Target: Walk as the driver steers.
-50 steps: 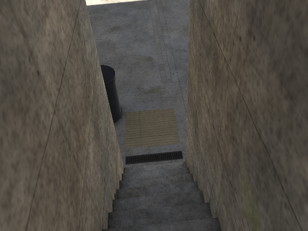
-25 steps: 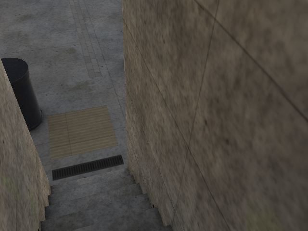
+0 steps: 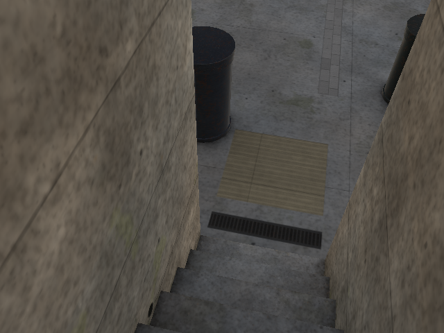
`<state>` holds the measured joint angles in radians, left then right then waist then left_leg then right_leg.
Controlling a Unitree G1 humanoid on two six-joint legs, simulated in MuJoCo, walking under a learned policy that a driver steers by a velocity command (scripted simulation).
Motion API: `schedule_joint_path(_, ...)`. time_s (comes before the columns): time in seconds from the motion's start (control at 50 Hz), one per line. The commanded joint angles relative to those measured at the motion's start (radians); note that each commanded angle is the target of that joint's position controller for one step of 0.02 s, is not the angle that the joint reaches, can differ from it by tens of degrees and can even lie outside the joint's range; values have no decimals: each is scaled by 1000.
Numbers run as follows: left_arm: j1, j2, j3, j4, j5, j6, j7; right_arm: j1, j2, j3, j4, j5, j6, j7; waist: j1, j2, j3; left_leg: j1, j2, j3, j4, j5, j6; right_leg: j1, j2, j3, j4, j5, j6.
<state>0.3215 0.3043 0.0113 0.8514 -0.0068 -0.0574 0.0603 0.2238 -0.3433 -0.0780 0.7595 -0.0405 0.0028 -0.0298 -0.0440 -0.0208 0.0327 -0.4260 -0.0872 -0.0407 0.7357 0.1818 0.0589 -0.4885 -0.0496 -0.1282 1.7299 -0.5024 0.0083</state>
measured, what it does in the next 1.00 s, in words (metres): goes down, turning right: right foot 0.20 m lower, then left foot 0.20 m lower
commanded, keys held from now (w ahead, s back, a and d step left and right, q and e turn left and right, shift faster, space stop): shift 0.02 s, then e+shift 0.58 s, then shift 0.26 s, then w+shift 0.14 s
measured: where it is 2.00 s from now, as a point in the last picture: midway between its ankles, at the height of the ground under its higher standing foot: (256, 311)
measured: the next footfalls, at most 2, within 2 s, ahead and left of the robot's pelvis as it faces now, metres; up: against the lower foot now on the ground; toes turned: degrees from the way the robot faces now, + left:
right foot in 0.26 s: +0.24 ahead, -0.15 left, -0.20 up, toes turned +9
left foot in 0.82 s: +0.48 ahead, -0.03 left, -0.41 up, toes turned -23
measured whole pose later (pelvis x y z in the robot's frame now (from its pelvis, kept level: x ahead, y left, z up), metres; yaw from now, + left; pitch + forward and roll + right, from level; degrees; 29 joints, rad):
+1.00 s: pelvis +0.44 -0.08 -0.42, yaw -21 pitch +2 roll -1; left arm 0.33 0.12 0.01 0.92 0.04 0.03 0.05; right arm 0.41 -0.21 -0.02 0.94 -0.01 -0.03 -0.03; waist 0.04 0.03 0.04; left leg -0.24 -0.08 0.00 0.46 -0.26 0.13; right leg -0.88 0.09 0.06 1.94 -0.55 -0.08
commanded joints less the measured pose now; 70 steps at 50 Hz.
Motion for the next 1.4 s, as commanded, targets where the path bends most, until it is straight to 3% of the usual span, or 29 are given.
schedule_joint_path(0.02, -258, 108, 24, -232, 75, -54, -9, 456, -60, 0, 124, 38, -9, -31, -219, 255, -66, 962, 301, -358, 43, 785, 195, -940, 6, 214, 110, -366, 48)
schedule_joint_path(0.04, -62, 54, 4, -177, 64, -63, -8, 482, -58, -4, 176, 42, -11, -38, -150, 231, -192, 1005, 449, -450, 134, 998, 249, -952, 20, 389, 10, -335, 29)
schedule_joint_path(0.06, 21, 30, 3, -167, 50, -66, -26, 303, 9, 18, 97, 44, -2, -60, -16, -45, -213, 756, 387, -349, 11, 652, 213, -701, -8, 361, -496, 182, 36)
schedule_joint_path(0.1, 156, -31, 4, -47, 53, -37, -23, -100, -59, 17, 8, 28, -11, -74, 162, 78, -275, 233, 415, -234, 13, 532, 209, -112, -22, 259, -550, 533, 10)
schedule_joint_path(0.12, 97, 43, 25, -77, 79, -21, -17, -83, -31, 15, 22, 45, -37, -74, 128, 94, -230, 141, 382, -238, 90, 253, 181, -112, -32, 300, -601, 754, 1)
schedule_joint_path(0.16, -30, -38, 2, -138, 35, -22, -47, -39, 78, 46, 84, 71, -48, -72, 119, -124, -112, -261, 152, 74, 230, -540, 54, 322, 53, 163, -1094, 1286, 24)
schedule_joint_path(0.22, 523, 42, 49, 36, 26, 1, -10, -245, -12, 14, 81, 33, -50, -55, 354, 107, -139, -251, 176, 200, 647, -372, 4, 549, 141, 26, -995, 1139, 19)
schedule_joint_path(0.24, 759, 71, 70, 103, 28, 21, -1, -375, -21, 13, 68, 43, -34, -26, 492, 86, -112, -290, 145, 240, 860, -168, -2, 685, 118, 6, -1090, 1079, -4)
schedule_joint_path(0.26, 892, 113, 93, 126, 24, 29, -1, -553, -1, 2, 45, 12, -22, -21, 612, 10, 47, -542, 22, 220, 1356, -604, -14, 759, 3, 238, -1235, 933, -93)
schedule_joint_path(0.28, 769, 134, 69, 115, -24, 19, -23, -495, 151, 50, -29, -49, 13, -28, 433, -323, 262, -741, -146, 185, 1653, -1114, 37, 535, 10, 404, -1157, 1635, -52)
schedule_joint_path(0.3, 468, 98, 29, 20, -42, -21, -30, -196, 264, 89, -114, -50, 33, -39, 63, -472, 218, -850, -67, 8, 1347, -1045, 14, 484, -85, 861, -1120, 1917, -90)
schedule_joint_path(0.34, 400, 59, 30, 11, -28, -70, -65, -212, 132, 59, -77, -84, 64, -77, 45, -102, 81, -702, 4, -61, 1298, -794, -38, 359, -144, 840, -1116, 1780, -173)
schedule_joint_path(0.38, 235, 78, 29, -6, -19, -102, -24, -255, 126, 70, -116, -58, 60, -90, -39, -71, 2, -665, 30, -122, 987, -482, -130, 213, -186, 1002, -1078, 1564, -222)
schedule_joint_path(0.42, 163, -17, 0, -6, -10, -35, 28, -333, 149, 84, -95, 2, 93, -77, -9, -140, -58, -467, 3, -119, 772, -306, -187, 22, -101, 964, -1052, 1246, -164)
schedule_joint_path(0.46, 221, 2, 11, -28, -36, 18, 45, -375, 106, 62, -67, 4, 108, -72, 52, -97, -102, -446, 15, -76, 670, -183, -170, 171, -35, 815, -1006, 1327, -43)
schedule_joint_path(0.58, 300, -65, 36, -8, -50, 70, 62, -591, 175, 93, -155, -22, -8, 24, 207, 19, -68, -341, -10, -102, 174, 238, -138, 214, 122, 758, -905, 532, -140)
schedule_joint_path(0.74, 220, -113, 11, 20, 41, 76, 12, -340, 132, 89, -91, 39, -70, 19, 293, -89, 45, -5, 74, -97, -497, 344, -103, 203, 239, 681, -729, 581, -127)
schedule_joint_path(0.8, 153, -69, 19, 25, 30, 76, 11, -9, 103, 58, 30, 58, -71, 6, 196, -12, 39, 365, 169, -16, -777, 612, -105, 37, 268, 572, -433, 510, -105)
schedule_joint_path(0.86, 201, -43, 29, -15, -41, 65, -1, 340, 3, 30, 119, 51, -33, 21, 29, 195, -308, 1280, 523, -118, -90, 1206, 173, -704, 259, 219, 362, -693, -50)
schedule_joint_path(0.9, 162, -50, 23, -12, 6, 53, -8, 289, 58, 42, 94, 75, -49, 26, 18, 91, -360, 999, 423, -128, -100, 461, 216, -690, 185, 259, 469, -481, -124)
schedule_joint_path(0.94, 127, -63, 13, -10, 66, 62, -3, 233, -81, -7, 114, 22, -48, -6, 70, 188, -198, 538, 481, -390, -391, -625, 393, -633, 97, 161, 377, -167, -95)
schedule_joint_path(0.96, 57, -33, 32, 34, 67, 85, 0, 253, -6, 23, 121, 20, -37, -5, 46, 81, -89, 382, 371, -333, -448, -781, 322, -607, 123, 128, 345, -109, -90)
schedule_joint_path(1.0, -31, -89, 31, 43, 54, 90, -11, 243, 98, 71, 144, 21, -65, -1, 60, 53, 16, 173, 244, -250, -357, -654, 214, -551, 107, 215, 28, 192, -71)
schedule_joint_path(1.12, -152, -74, 38, 52, 36, 92, -42, 328, -6, 37, 223, 57, -97, 2, 64, 205, 23, 151, 245, -271, -330, -686, 227, -280, -12, 231, -696, 754, -41)
schedule_joint_path(1.24, -346, -128, 31, 16, 31, 22, -54, 435, 70, 56, 218, 41, -110, -1, -52, 15, 129, 55, 150, -243, -37, -567, 193, -136, 34, 160, -1140, 1051, -32)
schedule_joint_path(1.32, -192, -90, 26, 46, 11, -22, -49, 508, 103, 64, 299, 28, -84, 21, -135, 14, 174, 9, 46, -177, 251, -227, 160, 197, 64, 79, -1358, 1058, 26)
schedule_joint_path(1.36, 192, -37, 46, 144, 37, 1, -26, 362, 45, 50, 279, 41, -72, 21, 69, 83, -3, -110, 37, -134, 630, 63, 118, 584, 30, 37, -1335, 1150, -4)
schedule_joint_path(1.38, 243, 33, 65, 155, 57, 3, -34, 344, 17, 37, 259, 30, -60, 12, 108, -24, 76, -272, -17, -172, 854, -307, 91, 716, -123, 230, -1607, 1153, -56)
schedule_joint_path(1.4, 300, 110, 75, 114, 78, 2, -38, 410, 51, 30, 225, 73, -38, -5, 93, -140, -80, -596, -123, -21, 1322, -1192, 46, 1113, -371, 300, -1203, 1831, -167)
Keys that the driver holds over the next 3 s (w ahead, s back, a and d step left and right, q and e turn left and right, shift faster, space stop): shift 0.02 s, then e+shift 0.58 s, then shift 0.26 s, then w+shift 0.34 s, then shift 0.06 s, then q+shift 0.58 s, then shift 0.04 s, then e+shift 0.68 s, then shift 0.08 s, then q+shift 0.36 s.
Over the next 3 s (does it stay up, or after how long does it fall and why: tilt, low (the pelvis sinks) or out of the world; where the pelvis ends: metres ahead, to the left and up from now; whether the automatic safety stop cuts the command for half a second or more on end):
stays up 0.90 -0.21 -0.88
